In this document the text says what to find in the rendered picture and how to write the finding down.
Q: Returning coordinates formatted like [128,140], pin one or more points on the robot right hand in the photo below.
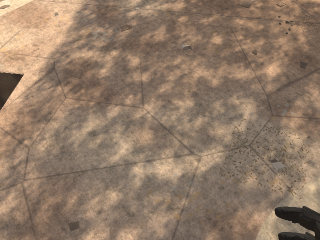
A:
[304,216]

